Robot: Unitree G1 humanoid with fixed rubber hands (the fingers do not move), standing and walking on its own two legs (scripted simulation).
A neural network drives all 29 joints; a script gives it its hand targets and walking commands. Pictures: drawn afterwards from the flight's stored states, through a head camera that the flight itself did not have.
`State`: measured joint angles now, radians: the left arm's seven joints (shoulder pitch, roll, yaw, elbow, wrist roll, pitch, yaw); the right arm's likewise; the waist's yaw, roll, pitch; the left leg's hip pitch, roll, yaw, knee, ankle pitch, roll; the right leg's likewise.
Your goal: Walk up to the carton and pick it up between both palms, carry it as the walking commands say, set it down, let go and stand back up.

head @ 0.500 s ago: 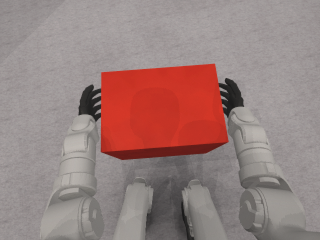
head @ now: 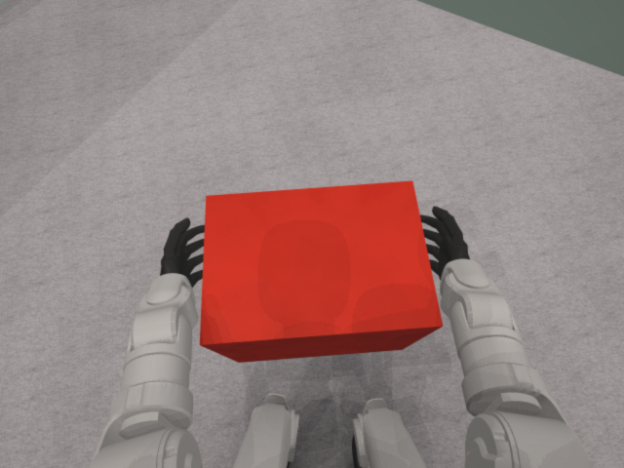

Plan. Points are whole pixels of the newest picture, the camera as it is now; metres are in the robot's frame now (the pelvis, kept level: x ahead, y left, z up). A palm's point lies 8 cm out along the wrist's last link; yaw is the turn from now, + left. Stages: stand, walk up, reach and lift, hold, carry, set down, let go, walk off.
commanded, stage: reach and lift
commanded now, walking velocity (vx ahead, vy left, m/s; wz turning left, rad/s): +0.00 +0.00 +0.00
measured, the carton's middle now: (315, 282) +0.39 +0.02 -0.12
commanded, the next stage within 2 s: none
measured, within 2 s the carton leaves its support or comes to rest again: neither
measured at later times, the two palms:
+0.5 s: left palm (155, 270) +0.36 +0.20 +0.02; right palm (478, 255) +0.38 -0.16 +0.02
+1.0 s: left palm (125, 262) +0.34 +0.20 +0.10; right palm (516, 246) +0.36 -0.16 +0.10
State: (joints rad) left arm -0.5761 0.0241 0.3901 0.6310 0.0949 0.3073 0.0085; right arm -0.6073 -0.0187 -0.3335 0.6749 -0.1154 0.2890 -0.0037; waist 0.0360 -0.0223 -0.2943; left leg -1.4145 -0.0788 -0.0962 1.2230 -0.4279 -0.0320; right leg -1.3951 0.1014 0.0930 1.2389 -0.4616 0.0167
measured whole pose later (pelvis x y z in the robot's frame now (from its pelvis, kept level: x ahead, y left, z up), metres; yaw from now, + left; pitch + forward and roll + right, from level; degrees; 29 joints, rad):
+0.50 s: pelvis +0.02 +0.00 +0.07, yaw +0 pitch +27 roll +0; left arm -0.42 -0.03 0.40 0.54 0.17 0.35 -0.03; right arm -0.44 0.04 -0.33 0.58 -0.19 0.33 0.03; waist 0.04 -0.02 -0.25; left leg -1.03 -0.06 -0.11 0.90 -0.34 -0.02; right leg -1.01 0.09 0.11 0.91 -0.37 0.01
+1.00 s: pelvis +0.04 +0.00 +0.11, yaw +0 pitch +14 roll +0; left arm -0.32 -0.06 0.37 0.45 0.23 0.44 -0.05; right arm -0.34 0.07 -0.33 0.50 -0.23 0.43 0.06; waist 0.04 -0.02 -0.16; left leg -0.60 -0.05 -0.10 0.59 -0.24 -0.01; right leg -0.58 0.07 0.13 0.61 -0.27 0.00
